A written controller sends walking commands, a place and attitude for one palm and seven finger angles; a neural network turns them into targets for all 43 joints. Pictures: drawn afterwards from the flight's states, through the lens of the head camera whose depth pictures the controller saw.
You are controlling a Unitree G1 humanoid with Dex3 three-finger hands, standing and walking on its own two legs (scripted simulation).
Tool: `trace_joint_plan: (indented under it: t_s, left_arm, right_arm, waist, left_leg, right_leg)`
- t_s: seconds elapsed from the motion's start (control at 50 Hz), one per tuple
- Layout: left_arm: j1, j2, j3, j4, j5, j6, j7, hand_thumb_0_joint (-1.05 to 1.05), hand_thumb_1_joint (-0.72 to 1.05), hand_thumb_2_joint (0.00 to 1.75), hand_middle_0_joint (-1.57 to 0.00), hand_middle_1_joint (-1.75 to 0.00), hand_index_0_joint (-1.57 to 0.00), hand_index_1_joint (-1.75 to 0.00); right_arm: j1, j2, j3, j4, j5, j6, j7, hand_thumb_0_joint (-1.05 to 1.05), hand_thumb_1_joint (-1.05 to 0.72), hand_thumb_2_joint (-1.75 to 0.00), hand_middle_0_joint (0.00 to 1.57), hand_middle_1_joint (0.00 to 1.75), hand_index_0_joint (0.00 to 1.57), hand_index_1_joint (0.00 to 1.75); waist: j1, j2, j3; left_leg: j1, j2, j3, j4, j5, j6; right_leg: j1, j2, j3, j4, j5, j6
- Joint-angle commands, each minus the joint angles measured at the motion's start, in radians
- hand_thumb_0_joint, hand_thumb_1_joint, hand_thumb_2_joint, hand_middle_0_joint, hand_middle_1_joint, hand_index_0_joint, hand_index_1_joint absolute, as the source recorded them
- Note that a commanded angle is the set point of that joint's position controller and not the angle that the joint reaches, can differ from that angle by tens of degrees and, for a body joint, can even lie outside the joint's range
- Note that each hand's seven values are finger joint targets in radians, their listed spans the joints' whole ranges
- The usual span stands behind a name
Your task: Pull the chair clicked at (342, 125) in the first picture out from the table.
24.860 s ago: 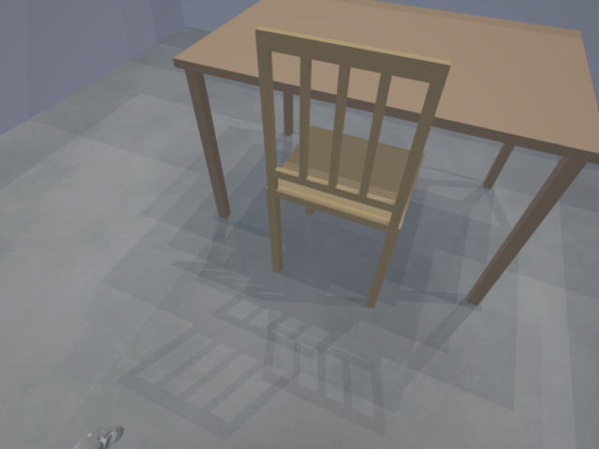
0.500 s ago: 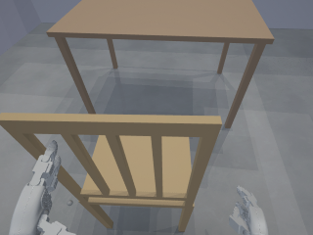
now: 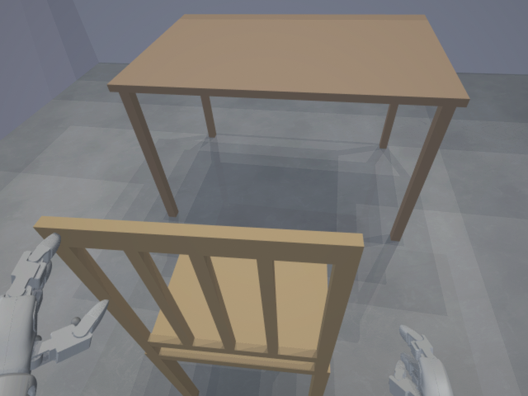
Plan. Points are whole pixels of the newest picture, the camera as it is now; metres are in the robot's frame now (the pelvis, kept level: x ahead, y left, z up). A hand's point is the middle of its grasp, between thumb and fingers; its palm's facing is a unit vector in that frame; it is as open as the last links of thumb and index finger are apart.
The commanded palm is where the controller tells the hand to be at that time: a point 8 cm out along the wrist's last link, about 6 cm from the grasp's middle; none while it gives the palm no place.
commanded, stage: draw the hand back to the body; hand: left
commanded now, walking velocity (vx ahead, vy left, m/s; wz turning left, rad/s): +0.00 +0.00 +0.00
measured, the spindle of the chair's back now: (217, 308) +0.27 +0.13 -0.04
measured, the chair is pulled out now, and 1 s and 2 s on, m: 0.60 0.60 0.60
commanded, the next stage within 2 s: step back with the hand held close in 0.50 s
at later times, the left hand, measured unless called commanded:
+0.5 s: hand (65, 278) +0.19 +0.25 +0.17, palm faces +0.46 -0.77 -0.44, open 7.4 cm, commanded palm +0.14 +0.29 +0.18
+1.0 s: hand (48, 282) +0.19 +0.28 +0.16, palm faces +0.34 -0.76 -0.55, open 7.4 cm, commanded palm +0.12 +0.32 +0.19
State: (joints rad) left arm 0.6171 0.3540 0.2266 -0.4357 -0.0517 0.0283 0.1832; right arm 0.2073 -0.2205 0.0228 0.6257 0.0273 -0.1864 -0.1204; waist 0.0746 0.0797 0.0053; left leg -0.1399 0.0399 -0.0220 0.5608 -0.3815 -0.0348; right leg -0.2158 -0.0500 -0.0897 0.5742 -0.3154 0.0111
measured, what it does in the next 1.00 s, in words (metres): stands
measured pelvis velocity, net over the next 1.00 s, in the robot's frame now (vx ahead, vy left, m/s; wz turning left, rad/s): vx -0.04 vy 0.03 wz -0.07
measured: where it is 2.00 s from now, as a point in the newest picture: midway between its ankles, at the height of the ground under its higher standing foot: outside the picture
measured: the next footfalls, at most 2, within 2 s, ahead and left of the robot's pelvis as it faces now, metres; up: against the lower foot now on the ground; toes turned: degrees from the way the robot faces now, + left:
right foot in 2.00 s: -0.05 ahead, -0.12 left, +0.00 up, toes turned +4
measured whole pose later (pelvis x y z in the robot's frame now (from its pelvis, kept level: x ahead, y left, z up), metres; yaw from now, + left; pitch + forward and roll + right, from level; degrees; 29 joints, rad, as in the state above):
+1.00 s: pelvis -0.04 +0.03 +0.01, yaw -4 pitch +0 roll +0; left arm 0.58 0.41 0.41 -0.49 -0.04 -0.12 0.17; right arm 0.13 -0.20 -0.03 0.60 0.03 -0.01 -0.08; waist 0.00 0.03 0.08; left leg -0.19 0.01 0.06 0.46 -0.28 0.00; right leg -0.29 -0.07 -0.01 0.46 -0.17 0.04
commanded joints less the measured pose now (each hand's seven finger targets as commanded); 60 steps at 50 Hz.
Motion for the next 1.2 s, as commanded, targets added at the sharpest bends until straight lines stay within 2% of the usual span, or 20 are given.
trace_joint_plan:
  t_s: [0.0,0.04,0.1,0.12,0.14,0.22,0.3,0.34,0.4,0.52,0.58,0.6,0.62,0.66,0.7,0.82,0.94,1.04,1.12,1.18]
  left_arm:
    - [-0.219,0.218,0.218,-0.330,0.012,-0.125,0.040,0.00,0.72,0.81,-0.18,-0.26,-0.18,-0.26]
    - [-0.240,0.228,0.234,-0.325,0.012,-0.127,0.041,0.00,0.79,0.85,-0.19,-0.28,-0.19,-0.28]
    - [-0.266,0.241,0.271,-0.279,0.005,-0.132,0.041,0.00,0.90,0.90,-0.20,-0.30,-0.20,-0.30]
    - [-0.235,0.206,0.257,-0.215,0.003,-0.123,0.032,0.00,0.90,0.90,-0.20,-0.30,-0.20,-0.30]
    - [-0.199,0.157,0.230,-0.143,-0.001,-0.120,0.024,0.00,0.90,0.90,-0.20,-0.30,-0.20,-0.30]
    - [-0.111,0.096,0.204,0.001,-0.014,-0.114,-0.006,0.00,0.90,0.90,-0.20,-0.30,-0.20,-0.30]
    - [-0.146,0.181,0.253,-0.154,-0.009,-0.149,-0.009,0.00,0.90,0.90,-0.20,-0.30,-0.20,-0.30]
    - [-0.174,0.221,0.272,-0.265,-0.004,-0.162,-0.002,0.00,0.90,0.90,-0.20,-0.30,-0.20,-0.30]
    - [-0.104,0.153,0.237,-0.174,-0.006,-0.152,0.002,0.00,0.90,0.90,-0.20,-0.30,-0.20,-0.30]
    - [-0.190,0.185,0.253,-0.171,-0.003,-0.158,0.005,0.00,0.90,0.90,-0.20,-0.30,-0.20,-0.30]
    - [-0.149,0.167,0.246,-0.137,-0.004,-0.157,0.003,0.00,0.90,0.90,-0.20,-0.30,-0.20,-0.30]
    - [-0.211,0.151,0.211,-0.162,-0.003,-0.161,-0.002,0.00,0.90,0.90,-0.20,-0.30,-0.20,-0.30]
    - [-0.397,0.313,0.375,-0.226,-0.013,-0.219,-0.001,0.00,0.90,0.90,-0.20,-0.30,-0.20,-0.30]
    - [-0.243,0.225,0.316,-0.109,-0.004,-0.219,-0.014,0.00,0.90,0.90,-0.20,-0.30,-0.20,-0.30]
    - [-0.150,0.167,0.270,-0.093,0.003,-0.210,-0.024,0.00,0.90,0.90,-0.20,-0.30,-0.20,-0.30]
    - [-0.041,0.210,0.306,-0.214,0.017,-0.203,-0.006,0.00,0.90,0.90,-0.20,-0.30,-0.20,-0.30]
    - [0.012,0.206,0.325,-0.236,0.017,-0.200,0.010,0.00,0.90,0.90,-0.20,-0.30,-0.20,-0.30]
    - [-0.017,0.209,0.319,-0.281,0.015,-0.202,0.018,0.00,0.90,0.90,-0.20,-0.30,-0.20,-0.30]
    - [-0.075,0.232,0.323,-0.311,0.019,-0.208,0.026,0.00,0.90,0.90,-0.20,-0.30,-0.20,-0.30]
    - [-0.102,0.219,0.314,-0.302,0.021,-0.212,0.029,0.00,0.90,0.90,-0.20,-0.30,-0.20,-0.30]
  right_arm:
    - [-0.121,-0.103,-0.039,-0.142,-0.008,-0.082,0.003,0.00,-0.90,-0.90,0.20,0.30,0.20,0.30]
    - [-0.126,-0.103,-0.036,-0.130,-0.009,-0.090,0.006,0.00,-0.90,-0.90,0.20,0.30,0.20,0.30]
    - [-0.133,-0.107,-0.044,-0.118,-0.011,-0.086,0.010,0.00,-0.90,-0.90,0.20,0.30,0.20,0.30]
    - [-0.145,-0.105,-0.046,-0.111,-0.009,-0.081,0.014,0.00,-0.90,-0.90,0.20,0.30,0.20,0.30]
    - [-0.140,-0.097,-0.045,-0.107,-0.009,-0.069,0.018,0.00,-0.90,-0.90,0.20,0.30,0.20,0.30]
    - [-0.161,-0.105,-0.067,-0.106,0.001,-0.007,0.035,0.00,-0.90,-0.90,0.20,0.30,0.20,0.30]
    - [-0.171,-0.105,-0.072,-0.134,-0.002,0.003,0.039,0.00,-0.90,-0.90,0.20,0.30,0.20,0.30]
    - [-0.175,-0.098,-0.065,-0.142,-0.005,-0.012,0.035,0.00,-0.90,-0.90,0.20,0.30,0.20,0.30]
    - [-0.167,-0.091,-0.070,-0.127,-0.001,-0.007,0.034,0.00,-0.90,-0.90,0.20,0.30,0.20,0.30]
    - [-0.165,-0.107,-0.074,-0.118,0.003,-0.002,0.019,0.00,-0.90,-0.90,0.20,0.30,0.20,0.30]
    - [-0.165,-0.104,-0.073,-0.120,0.002,0.000,0.021,0.00,-0.90,-0.90,0.20,0.30,0.20,0.30]
    - [-0.167,-0.109,-0.069,-0.122,0.001,-0.003,0.022,0.00,-0.90,-0.90,0.20,0.30,0.20,0.30]
    - [-0.119,-0.121,-0.065,-0.156,0.007,0.019,0.028,0.00,-0.90,-0.90,0.20,0.30,0.20,0.30]
    - [-0.141,-0.112,-0.079,-0.126,0.002,0.033,0.030,0.00,-0.90,-0.90,0.20,0.30,0.20,0.30]
    - [-0.146,-0.117,-0.079,-0.147,-0.005,0.060,0.037,0.00,-0.90,-0.90,0.20,0.30,0.20,0.30]
    - [-0.173,-0.106,-0.091,-0.182,-0.006,0.101,0.038,0.00,-0.90,-0.90,0.20,0.30,0.20,0.30]
    - [-0.165,-0.093,-0.096,-0.188,-0.004,0.116,0.029,0.00,-0.90,-0.90,0.20,0.30,0.20,0.30]
    - [-0.151,-0.091,-0.089,-0.186,-0.008,0.101,0.021,0.00,-0.90,-0.90,0.20,0.30,0.20,0.30]
    - [-0.138,-0.097,-0.083,-0.181,-0.009,0.080,0.012,0.00,-0.90,-0.90,0.20,0.30,0.20,0.30]
    - [-0.114,-0.097,-0.078,-0.185,-0.013,0.067,0.011,0.00,-0.90,-0.90,0.20,0.30,0.20,0.30]
  waist:
    - [-0.020,0.050,-0.096]
    - [-0.019,0.064,-0.098]
    - [-0.017,-0.011,-0.093]
    - [-0.019,0.000,-0.062]
    - [-0.021,-0.065,-0.024]
    - [-0.021,-0.147,0.038]
    - [-0.006,-0.068,-0.086]
    - [0.000,0.018,-0.134]
    - [-0.011,-0.031,-0.078]
    - [-0.023,-0.026,-0.032]
    - [-0.015,-0.035,-0.035]
    - [-0.026,-0.044,-0.037]
    - [-0.051,0.018,0.064]
    - [-0.059,-0.071,0.047]
    - [-0.059,-0.073,-0.011]
    - [-0.059,-0.056,-0.169]
    - [-0.061,-0.042,-0.183]
    - [-0.059,0.036,-0.132]
    - [-0.059,0.074,-0.081]
    - [-0.058,0.021,-0.054]
  left_leg:
    - [0.000,0.006,0.024,-0.113,0.342,0.030]
    - [0.013,0.004,0.024,-0.120,0.358,0.029]
    - [0.026,0.009,0.030,-0.125,0.374,0.034]
    - [0.014,0.007,0.035,-0.131,0.359,0.033]
    - [0.002,0.012,0.038,-0.136,0.349,0.035]
    - [-0.043,0.019,0.045,-0.146,0.310,0.042]
    - [0.000,0.013,0.052,-0.144,0.334,0.049]
    - [0.025,0.009,0.050,-0.145,0.352,0.046]
    - [0.015,0.016,0.060,-0.148,0.354,0.043]
    - [0.002,0.016,0.052,-0.162,0.277,0.041]
    - [0.003,0.015,0.051,-0.169,0.277,0.043]
    - [0.011,0.014,0.054,-0.169,0.278,0.046]
    - [-0.051,0.028,0.038,-0.162,0.188,0.053]
    - [-0.045,0.027,0.034,-0.140,0.170,0.055]
    - [-0.028,0.037,0.033,-0.152,0.245,0.054]
    - [-0.005,0.073,0.027,-0.156,0.479,0.049]
    - [-0.042,0.103,0.009,-0.157,0.546,0.050]
    - [-0.156,0.123,-0.012,-0.182,0.408,0.060]
    - [-0.283,0.120,-0.023,-0.201,0.184,0.071]
    - [-0.334,0.092,-0.022,-0.184,0.017,0.063]
  right_leg:
    - [0.100,-0.016,0.030,-0.099,0.295,-0.033]
    - [0.114,-0.017,0.031,-0.108,0.309,-0.033]
    - [0.123,-0.017,0.028,-0.116,0.339,-0.027]
    - [0.118,-0.015,0.035,-0.131,0.329,-0.029]
    - [0.105,-0.014,0.025,-0.134,0.325,-0.023]
    - [0.093,-0.010,0.029,-0.157,0.299,-0.019]
    - [0.147,-0.023,0.043,-0.149,0.337,-0.019]
    - [0.168,-0.024,0.048,-0.146,0.344,-0.025]
    - [0.140,-0.019,0.041,-0.160,0.346,-0.023]
    - [0.107,-0.014,0.046,-0.185,0.242,-0.025]
    - [0.110,-0.013,0.043,-0.180,0.239,-0.024]
    - [0.104,-0.013,0.044,-0.183,0.240,-0.022]
    - [0.024,-0.057,0.159,-0.236,0.272,-0.031]
    - [0.013,-0.079,0.180,-0.253,0.298,-0.041]
    - [0.058,-0.079,0.157,-0.211,0.377,-0.036]
    - [0.144,-0.079,0.118,-0.118,0.563,-0.020]
    - [0.121,-0.066,0.091,-0.070,0.519,-0.011]
    - [0.110,-0.052,0.087,-0.043,0.381,-0.008]
    - [0.127,-0.047,0.105,-0.040,0.322,-0.006]
    - [0.097,-0.046,0.140,-0.078,0.240,-0.011]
